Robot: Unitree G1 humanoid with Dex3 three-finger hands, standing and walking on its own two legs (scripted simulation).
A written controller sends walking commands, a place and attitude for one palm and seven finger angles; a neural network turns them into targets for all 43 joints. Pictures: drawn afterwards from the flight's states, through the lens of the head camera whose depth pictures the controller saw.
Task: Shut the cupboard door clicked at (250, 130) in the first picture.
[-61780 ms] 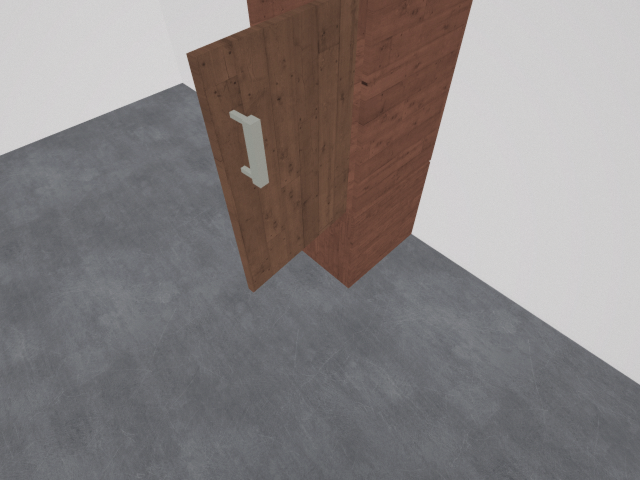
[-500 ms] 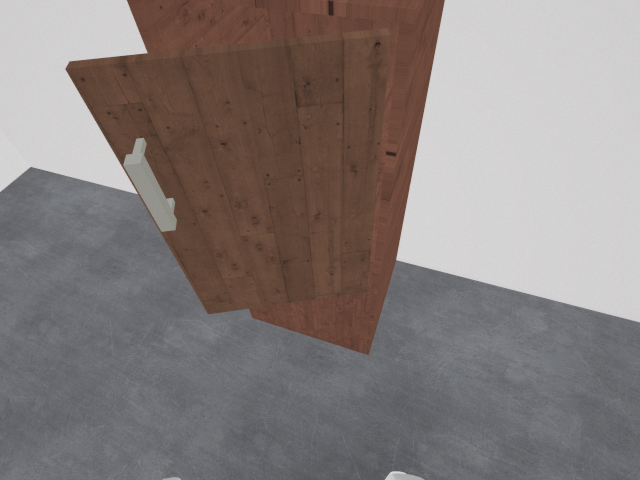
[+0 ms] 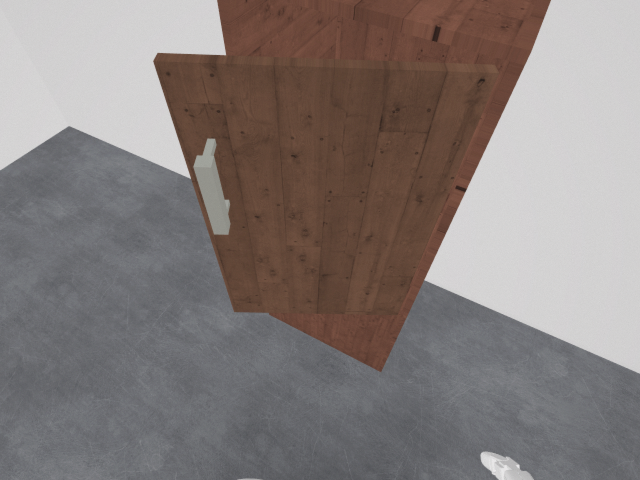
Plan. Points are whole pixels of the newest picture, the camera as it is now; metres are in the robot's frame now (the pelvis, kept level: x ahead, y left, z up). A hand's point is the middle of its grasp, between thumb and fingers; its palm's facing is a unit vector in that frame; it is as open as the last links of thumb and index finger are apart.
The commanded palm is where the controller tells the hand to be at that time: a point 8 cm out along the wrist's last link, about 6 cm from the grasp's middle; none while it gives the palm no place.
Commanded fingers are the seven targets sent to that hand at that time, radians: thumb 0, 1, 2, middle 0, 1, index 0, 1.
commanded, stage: come to a stop and stand still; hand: left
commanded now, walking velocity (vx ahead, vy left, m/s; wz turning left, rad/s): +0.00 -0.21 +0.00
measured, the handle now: (216, 188) +0.45 +0.19 +0.09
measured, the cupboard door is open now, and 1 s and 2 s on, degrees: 27 27 27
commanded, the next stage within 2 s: look again from close up in 1.22 s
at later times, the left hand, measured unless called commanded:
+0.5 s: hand out of the picture +0.02 +0.17 -0.16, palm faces -0.05 -0.97 -0.22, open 7.4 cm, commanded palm none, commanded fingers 0.00 0.90 0.90 -0.20 -0.30 -0.20 -0.30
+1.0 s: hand out of the picture -0.04 +0.17 -0.18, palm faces +0.01 -0.99 -0.15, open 7.4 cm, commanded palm none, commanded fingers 0.00 0.90 0.90 -0.20 -0.30 -0.20 -0.30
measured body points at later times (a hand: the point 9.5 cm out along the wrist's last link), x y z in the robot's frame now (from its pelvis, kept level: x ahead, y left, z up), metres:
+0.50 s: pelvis -0.04 -0.02 +0.00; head -0.04 -0.03 +0.45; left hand +0.02 +0.22 -0.15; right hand -0.09 -0.27 -0.15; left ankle +0.00 +0.12 -0.73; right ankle -0.09 -0.14 -0.74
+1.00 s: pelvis -0.03 +0.01 +0.01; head -0.02 +0.03 +0.45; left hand -0.04 +0.22 -0.17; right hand +0.01 -0.23 -0.14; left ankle -0.01 +0.09 -0.73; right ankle -0.09 -0.14 -0.73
